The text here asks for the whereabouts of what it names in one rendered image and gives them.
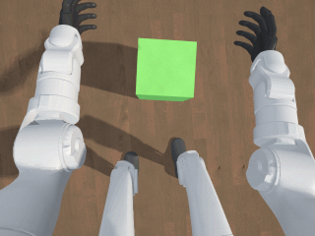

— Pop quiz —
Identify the left robot shin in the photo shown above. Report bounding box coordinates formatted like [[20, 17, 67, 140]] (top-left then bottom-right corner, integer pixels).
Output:
[[110, 160, 134, 179]]

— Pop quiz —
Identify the robot left hand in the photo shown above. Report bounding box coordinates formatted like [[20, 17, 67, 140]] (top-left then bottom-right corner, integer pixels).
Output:
[[58, 0, 97, 35]]

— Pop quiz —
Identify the robot left foot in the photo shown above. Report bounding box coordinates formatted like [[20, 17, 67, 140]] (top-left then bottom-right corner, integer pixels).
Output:
[[124, 151, 140, 174]]

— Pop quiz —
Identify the robot left forearm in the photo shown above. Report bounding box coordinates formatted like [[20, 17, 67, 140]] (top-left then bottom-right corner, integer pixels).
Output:
[[13, 25, 84, 168]]

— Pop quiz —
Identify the carton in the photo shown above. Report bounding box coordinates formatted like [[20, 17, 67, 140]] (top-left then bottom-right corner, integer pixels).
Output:
[[136, 38, 197, 101]]

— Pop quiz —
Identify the robot right forearm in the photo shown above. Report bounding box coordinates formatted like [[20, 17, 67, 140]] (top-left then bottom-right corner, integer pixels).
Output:
[[248, 50, 315, 161]]

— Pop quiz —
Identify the robot right upper arm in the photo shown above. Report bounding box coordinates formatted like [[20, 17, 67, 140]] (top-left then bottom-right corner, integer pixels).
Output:
[[246, 147, 315, 236]]

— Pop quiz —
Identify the robot left upper arm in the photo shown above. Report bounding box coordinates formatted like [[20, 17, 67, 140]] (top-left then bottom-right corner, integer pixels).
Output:
[[0, 123, 87, 236]]

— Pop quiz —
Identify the robot right hand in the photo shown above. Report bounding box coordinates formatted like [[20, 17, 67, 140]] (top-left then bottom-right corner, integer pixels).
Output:
[[233, 6, 278, 63]]

